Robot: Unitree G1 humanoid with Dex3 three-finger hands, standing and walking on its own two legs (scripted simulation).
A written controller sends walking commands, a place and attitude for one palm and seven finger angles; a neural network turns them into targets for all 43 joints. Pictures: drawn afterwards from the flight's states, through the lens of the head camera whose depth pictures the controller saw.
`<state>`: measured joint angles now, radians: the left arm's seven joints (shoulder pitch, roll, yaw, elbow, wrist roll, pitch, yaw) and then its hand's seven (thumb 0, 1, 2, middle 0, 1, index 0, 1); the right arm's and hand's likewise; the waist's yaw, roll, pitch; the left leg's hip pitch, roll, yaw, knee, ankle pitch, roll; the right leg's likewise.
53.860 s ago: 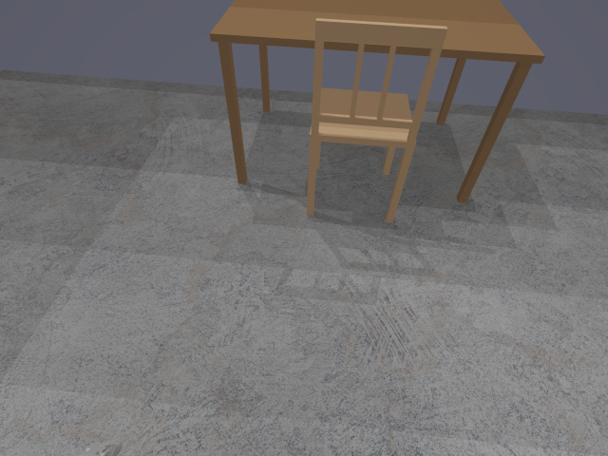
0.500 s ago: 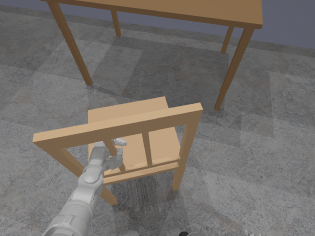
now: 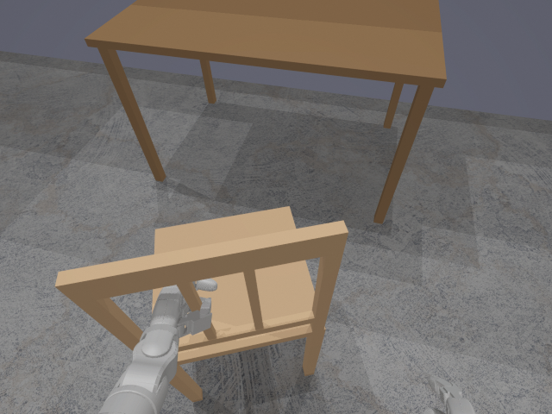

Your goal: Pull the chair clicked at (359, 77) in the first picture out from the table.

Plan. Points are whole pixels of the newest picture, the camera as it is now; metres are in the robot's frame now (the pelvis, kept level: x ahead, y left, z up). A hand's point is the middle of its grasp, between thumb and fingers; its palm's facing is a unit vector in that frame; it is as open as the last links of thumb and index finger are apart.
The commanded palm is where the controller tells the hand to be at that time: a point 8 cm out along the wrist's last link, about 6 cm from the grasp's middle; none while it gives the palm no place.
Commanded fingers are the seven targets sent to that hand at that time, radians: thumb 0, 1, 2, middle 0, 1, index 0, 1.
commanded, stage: stop walking, hand still on the chair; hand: left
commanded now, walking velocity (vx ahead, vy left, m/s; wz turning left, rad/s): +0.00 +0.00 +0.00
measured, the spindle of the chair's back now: (199, 311) +0.30 +0.16 -0.11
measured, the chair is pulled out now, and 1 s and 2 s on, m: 0.63 0.63 0.63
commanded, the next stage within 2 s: open the thumb and straighten the fingers in 0.18 s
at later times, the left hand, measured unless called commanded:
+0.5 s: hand (202, 310) +0.28 +0.15 -0.06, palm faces +0.02 -0.99 -0.17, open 7.1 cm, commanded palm +0.26 +0.20 -0.04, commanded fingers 0.00 -0.55 0.20 -0.45 -1.30 -0.45 -1.30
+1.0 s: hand (193, 309) +0.29 +0.16 -0.07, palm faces +0.04 -0.98 -0.19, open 16.9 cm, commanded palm +0.27 +0.21 -0.05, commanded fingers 0.00 -0.55 0.20 0.00 0.00 0.00 0.00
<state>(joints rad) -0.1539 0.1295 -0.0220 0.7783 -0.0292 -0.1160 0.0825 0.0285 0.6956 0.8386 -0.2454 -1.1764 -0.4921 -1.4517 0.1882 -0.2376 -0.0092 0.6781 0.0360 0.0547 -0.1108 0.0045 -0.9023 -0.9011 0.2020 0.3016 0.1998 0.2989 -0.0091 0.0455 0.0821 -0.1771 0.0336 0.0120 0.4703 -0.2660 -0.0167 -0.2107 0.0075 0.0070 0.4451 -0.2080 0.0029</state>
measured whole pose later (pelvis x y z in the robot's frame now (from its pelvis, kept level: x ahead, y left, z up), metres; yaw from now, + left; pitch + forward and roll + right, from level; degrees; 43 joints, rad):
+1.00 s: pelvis +0.00 +0.00 -0.04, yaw +3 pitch +9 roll +0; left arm -0.02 0.21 0.02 0.35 -0.07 0.13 0.01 -0.01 -0.53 0.20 -0.08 -0.24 -0.08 -0.25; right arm 0.23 -0.25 0.01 0.58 0.05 -0.07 -0.04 0.01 -0.90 -0.90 0.20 0.30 0.20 0.30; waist -0.05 0.05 -0.06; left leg -0.56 0.01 -0.04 0.82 -0.42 -0.02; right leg -0.58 -0.02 -0.04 0.80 -0.38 0.00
